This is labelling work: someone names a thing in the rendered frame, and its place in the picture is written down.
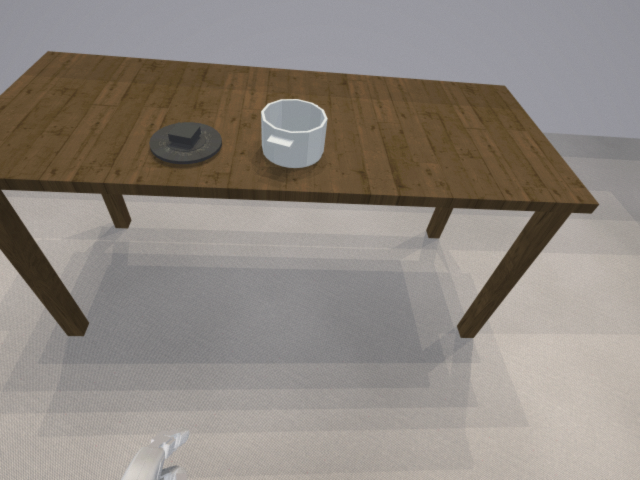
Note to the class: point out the lid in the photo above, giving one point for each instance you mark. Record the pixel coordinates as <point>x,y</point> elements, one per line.
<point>206,146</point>

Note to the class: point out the table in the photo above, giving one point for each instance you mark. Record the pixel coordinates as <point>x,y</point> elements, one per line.
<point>82,123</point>

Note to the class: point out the left robot hand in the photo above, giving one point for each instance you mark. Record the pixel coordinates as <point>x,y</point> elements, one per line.
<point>147,464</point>

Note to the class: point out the pot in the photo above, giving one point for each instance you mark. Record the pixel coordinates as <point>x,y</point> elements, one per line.
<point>293,132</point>

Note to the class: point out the knob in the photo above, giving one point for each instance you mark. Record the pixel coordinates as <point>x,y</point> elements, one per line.
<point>184,133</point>

